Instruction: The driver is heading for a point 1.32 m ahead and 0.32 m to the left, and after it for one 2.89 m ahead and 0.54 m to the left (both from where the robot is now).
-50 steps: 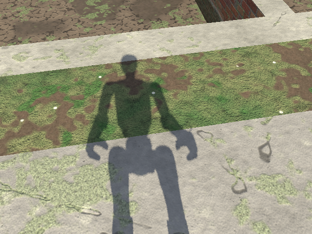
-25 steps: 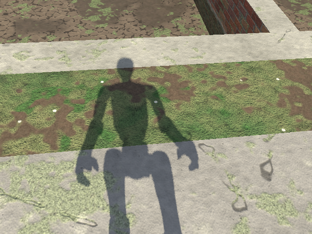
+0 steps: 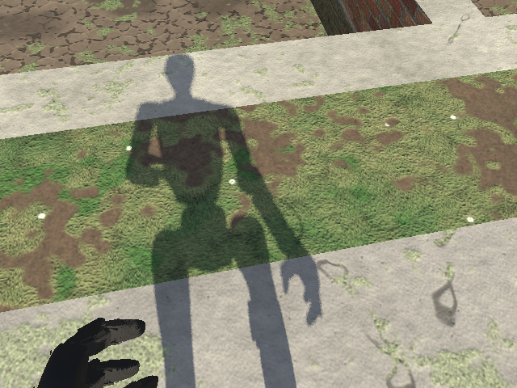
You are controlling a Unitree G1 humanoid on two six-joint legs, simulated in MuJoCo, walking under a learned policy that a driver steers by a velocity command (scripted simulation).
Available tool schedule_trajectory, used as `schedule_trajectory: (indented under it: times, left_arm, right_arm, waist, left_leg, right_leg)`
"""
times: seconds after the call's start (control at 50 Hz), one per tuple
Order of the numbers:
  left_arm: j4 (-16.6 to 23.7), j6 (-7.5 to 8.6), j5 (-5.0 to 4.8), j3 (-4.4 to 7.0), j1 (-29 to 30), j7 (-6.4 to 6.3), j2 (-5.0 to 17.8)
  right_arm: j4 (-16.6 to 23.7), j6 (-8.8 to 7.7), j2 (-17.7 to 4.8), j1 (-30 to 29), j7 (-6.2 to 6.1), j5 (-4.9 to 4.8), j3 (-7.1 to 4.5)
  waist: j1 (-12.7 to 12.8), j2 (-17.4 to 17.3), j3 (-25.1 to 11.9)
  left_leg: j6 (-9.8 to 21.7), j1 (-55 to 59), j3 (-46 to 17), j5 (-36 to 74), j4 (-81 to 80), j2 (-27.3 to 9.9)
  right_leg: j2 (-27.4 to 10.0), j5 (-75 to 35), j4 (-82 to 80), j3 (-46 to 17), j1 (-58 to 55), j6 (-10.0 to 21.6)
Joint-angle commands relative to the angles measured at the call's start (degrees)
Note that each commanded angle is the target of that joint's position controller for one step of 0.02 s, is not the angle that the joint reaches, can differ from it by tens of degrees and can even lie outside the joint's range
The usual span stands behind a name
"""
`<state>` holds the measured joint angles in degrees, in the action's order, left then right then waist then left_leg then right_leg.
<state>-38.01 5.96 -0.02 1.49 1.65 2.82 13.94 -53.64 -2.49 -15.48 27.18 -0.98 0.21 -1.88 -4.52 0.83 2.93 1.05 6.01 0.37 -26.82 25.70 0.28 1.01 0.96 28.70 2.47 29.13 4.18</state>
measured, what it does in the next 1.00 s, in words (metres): walks ahead: left foot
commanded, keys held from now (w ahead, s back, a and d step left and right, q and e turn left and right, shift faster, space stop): no key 0.46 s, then w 0.54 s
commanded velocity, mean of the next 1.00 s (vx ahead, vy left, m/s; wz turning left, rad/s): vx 0.24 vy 0.00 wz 0.00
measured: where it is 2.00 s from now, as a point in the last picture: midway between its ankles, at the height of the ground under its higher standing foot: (229, 236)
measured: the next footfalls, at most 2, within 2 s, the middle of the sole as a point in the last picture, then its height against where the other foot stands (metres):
left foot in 0.38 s outside the picture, level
left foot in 1.08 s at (193, 348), level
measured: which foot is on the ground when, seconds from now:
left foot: down 0.00-0.00, up 0.02-0.36, down 0.38-0.70, up 0.72-1.00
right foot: down 0.00-1.00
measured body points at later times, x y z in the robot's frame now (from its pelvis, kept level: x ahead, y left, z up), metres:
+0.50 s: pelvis +0.14 +0.01 +0.02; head +0.14 +0.03 +0.47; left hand +0.24 +0.26 -0.12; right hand +0.25 -0.25 -0.09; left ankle +0.17 +0.14 -0.72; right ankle +0.14 -0.10 -0.72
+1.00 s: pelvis +0.31 +0.02 +0.02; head +0.34 +0.01 +0.47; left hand +0.22 +0.27 -0.11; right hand +0.55 -0.20 -0.07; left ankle +0.48 +0.15 -0.68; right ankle +0.15 -0.10 -0.72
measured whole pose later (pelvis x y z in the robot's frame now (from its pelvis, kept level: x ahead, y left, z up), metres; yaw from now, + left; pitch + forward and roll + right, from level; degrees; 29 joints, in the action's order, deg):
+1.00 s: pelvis +0.31 +0.02 +0.02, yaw -1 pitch +2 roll +0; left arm -59.9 3.8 -0.9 1.4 -26.8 -0.6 13.7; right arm -42.3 -4.8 -14.1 -0.1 2.4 -1.6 -1.9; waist 5.9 -1.1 1.8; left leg 0.9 -34.9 2.2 -2.8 35.7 -2.7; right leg 0.0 19.8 11.2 0.6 -6.7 0.7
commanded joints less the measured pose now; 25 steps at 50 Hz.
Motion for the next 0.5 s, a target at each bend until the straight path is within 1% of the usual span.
schedule_trajectory:
  times: [0.02,0.04,0.06,0.08,0.1,0.12,0.14,0.16,0.18,0.2,0.22,0.26,0.3,0.32,0.34,0.36,0.38,0.4,0.42,0.44,0.46,0.48,0.5]
  left_arm:
    - [-3.55,-0.47,1.48,4.12,-24.39,-0.89,13.98]
    - [-2.87,-1.26,0.44,3.59,-20.81,-0.98,10.65]
    - [-2.55,-1.51,-0.09,2.76,-15.14,-1.24,8.53]
    - [-2.99,-1.30,-0.18,2.11,-11.52,-1.07,6.84]
    - [-3.06,-0.91,0.11,1.74,-9.32,-1.00,5.68]
    - [-3.69,-0.74,0.94,1.82,-8.19,-0.80,5.97]
    - [-4.41,-0.40,1.46,1.72,-7.19,-0.60,5.64]
    - [-5.11,-0.08,1.74,1.61,-6.14,-0.52,5.62]
    - [-5.76,0.08,1.92,1.65,-5.40,-0.65,6.06]
    - [-6.42,-0.02,1.84,1.78,-5.10,-0.91,6.72]
    - [-7.07,-0.34,1.68,1.97,-5.42,-1.20,7.41]
    - [-8.34,-1.32,1.43,2.20,-6.84,-1.69,8.63]
    - [-9.34,-2.26,1.15,1.99,-7.49,-1.97,8.69]
    - [-9.65,-2.65,0.83,1.74,-7.24,-2.07,8.34]
    - [-9.89,-2.95,0.50,1.30,-6.94,-2.15,7.45]
    - [-10.56,-3.08,0.39,0.59,-8.05,-2.19,5.73]
    - [-11.43,-3.05,0.88,-0.07,-10.55,-2.18,4.16]
    - [-12.25,-2.84,1.23,0.17,-16.00,-2.14,4.30]
    - [-12.72,-3.26,1.19,-0.02,-15.41,-2.58,3.99]
    - [-12.66,-3.80,1.05,0.22,-13.06,-2.93,5.48]
    - [-12.94,-4.31,0.77,0.35,-12.35,-3.31,5.84]
    - [-13.60,-4.76,0.60,0.55,-12.99,-3.65,6.49]
    - [-13.86,-4.99,0.33,0.72,-13.51,-3.71,6.76]
  right_arm:
    - [3.12,-1.64,-0.93,10.06,0.52,0.05,0.84]
    - [2.86,-2.09,-8.83,5.32,0.84,-1.53,-1.33]
    - [5.53,-1.99,-9.43,-1.97,0.71,-2.52,-1.62]
    - [6.14,-1.66,-7.99,-5.22,0.20,-1.68,-1.39]
    - [6.26,-0.82,-7.67,-5.54,-0.41,-0.85,-1.81]
    - [5.90,0.12,-6.32,-3.91,-0.62,-0.56,-1.64]
    - [5.43,0.86,-4.48,-2.26,-0.84,-0.35,-1.32]
    - [5.46,1.37,-3.20,-1.56,-1.08,-0.26,-1.00]
    - [6.03,1.68,-2.98,-2.46,-1.37,-0.04,-0.86]
    - [6.65,1.91,-2.87,-4.03,-1.55,0.33,-0.66]
    - [7.09,2.13,-2.99,-5.77,-1.57,0.50,-0.53]
    - [7.56,2.70,-4.44,-8.67,-1.53,0.19,-0.86]
    - [8.21,3.09,-5.36,-11.41,-1.52,0.03,-1.21]
    - [8.42,3.05,-5.36,-12.15,-1.53,0.21,-1.32]
    - [8.32,2.89,-5.17,-12.26,-1.53,0.60,-1.38]
    - [8.43,2.73,-5.38,-12.60,-1.60,1.09,-1.47]
    - [9.11,2.50,-7.18,-12.85,-1.82,1.33,-1.73]
    - [9.63,2.55,-11.66,-15.52,-2.10,0.79,-2.59]
    - [8.71,2.48,-8.47,-16.23,-1.59,0.68,-2.14]
    - [8.77,2.19,-5.52,-17.15,-1.08,0.81,-1.43]
    - [8.50,1.82,-4.81,-17.63,-0.77,0.98,-1.15]
    - [7.92,1.45,-5.50,-16.56,-0.60,0.71,-1.37]
    - [7.16,1.21,-6.41,-15.42,-0.61,0.13,-1.76]
  waist:
    - [8.22,15.30,-33.30]
    - [9.81,6.81,-27.78]
    - [8.20,4.89,-16.75]
    - [6.12,-0.34,-10.56]
    - [4.20,-0.29,-8.38]
    - [2.60,1.21,-7.60]
    - [1.38,1.99,-7.60]
    - [0.43,2.86,-7.41]
    - [0.15,3.85,-7.40]
    - [0.43,4.58,-7.89]
    - [1.12,4.80,-8.55]
    - [2.59,4.01,-8.87]
    - [3.45,3.57,-7.01]
    - [3.16,3.30,-5.97]
    - [2.59,2.83,-5.21]
    - [2.38,2.07,-4.39]
    - [3.04,-0.65,-4.13]
    - [7.78,-7.83,-3.49]
    - [7.33,-10.78,-4.60]
    - [6.24,-8.96,-3.02]
    - [6.00,-7.80,-2.77]
    - [5.53,-7.41,-3.77]
    - [5.41,-7.32,-3.73]
  left_leg:
    - [-2.21,-36.46,-7.46,-11.56,51.86,6.08]
    - [-1.96,-37.67,-11.96,-8.98,54.76,2.45]
    - [-1.95,-40.54,-8.04,-6.09,52.64,-0.78]
    - [-2.49,-39.59,-5.84,-2.71,48.20,-3.30]
    - [-2.77,-36.36,-5.50,-0.08,44.22,-5.10]
    - [-3.21,-30.90,-5.27,2.08,41.79,-5.71]
    - [-3.71,-27.21,-4.73,3.44,38.83,-5.73]
    - [-4.18,-24.94,-4.30,4.12,34.34,-5.88]
    - [-4.51,-23.76,-3.91,5.17,29.59,-5.86]
    - [-4.58,-22.78,-3.72,7.39,25.30,-6.05]
    - [-4.51,-22.05,-3.61,10.27,21.86,-6.22]
    - [-4.34,-20.84,-3.23,14.68,17.48,-5.83]
    - [-3.76,-19.94,-3.18,15.62,13.37,-5.45]
    - [-3.23,-18.63,-2.74,16.46,9.93,-4.97]
    - [-2.60,-16.08,-1.99,17.93,5.75,-4.30]
    - [-1.85,-13.89,-2.55,19.56,1.45,-4.53]
    - [-0.74,-11.83,-6.33,26.33,-1.99,-8.01]
    - [1.64,-12.96,-9.36,26.57,-1.57,-10.83]
    - [2.15,-19.59,-8.57,14.87,-3.24,-9.15]
    - [1.13,-22.16,-7.41,10.91,-4.07,-7.06]
    - [0.08,-22.38,-6.42,12.83,-3.77,-6.16]
    - [0.03,-21.20,-5.49,10.56,-3.22,-5.15]
    - [0.92,-20.68,-5.52,5.42,-2.78,-4.76]
  right_leg:
    - [-27.63,-34.14,-0.54,-39.18,-59.17,20.09]
    - [-24.01,-26.81,-4.15,-33.91,-48.99,17.28]
    - [-21.04,-24.59,-5.77,-24.32,-39.49,14.41]
    - [-17.90,-25.69,-8.48,-18.96,-29.63,12.58]
    - [-16.02,-25.23,-10.48,-15.54,-23.14,11.40]
    - [-14.59,-24.95,-12.68,-13.01,-17.03,11.02]
    - [-13.74,-26.04,-13.81,-10.83,-12.88,11.33]
    - [-12.99,-27.41,-14.43,-8.52,-10.06,11.48]
    - [-12.48,-28.28,-14.69,-7.01,-8.74,11.46]
    - [-12.13,-27.35,-14.69,-6.00,-8.67,11.19]
    - [-11.98,-24.03,-14.86,-5.61,-9.21,10.77]
    - [-12.16,-11.77,-15.86,-6.52,-9.69,10.03]
    - [-12.15,3.14,-16.53,-8.21,-9.00,9.10]
    - [-11.63,9.89,-16.05,-8.73,-8.43,8.16]
    - [-10.58,15.00,-14.86,-8.83,-7.60,6.68]
    - [-8.87,17.95,-13.09,-8.64,-7.10,4.40]
    - [-6.51,19.86,-10.09,-7.59,-6.60,1.38]
    - [-1.77,21.07,-7.71,-4.15,-5.77,-1.11]
    - [-0.96,17.59,-6.85,-1.43,-12.91,-2.54]
    - [-1.19,15.13,-6.02,-1.51,-14.93,-3.03]
    - [-1.63,13.46,-5.46,-1.81,-15.45,-2.76]
    - [-1.05,16.36,-4.28,-1.22,-15.29,-2.23]
    - [-0.38,20.91,-2.79,-0.43,-14.00,-1.73]
Velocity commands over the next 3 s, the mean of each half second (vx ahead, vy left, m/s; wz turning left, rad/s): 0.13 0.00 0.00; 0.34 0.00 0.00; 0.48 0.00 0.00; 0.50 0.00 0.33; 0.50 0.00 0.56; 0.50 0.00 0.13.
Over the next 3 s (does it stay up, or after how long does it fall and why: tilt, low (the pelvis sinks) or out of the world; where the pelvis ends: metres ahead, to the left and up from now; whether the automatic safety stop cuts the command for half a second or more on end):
stays up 1.30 0.22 0.02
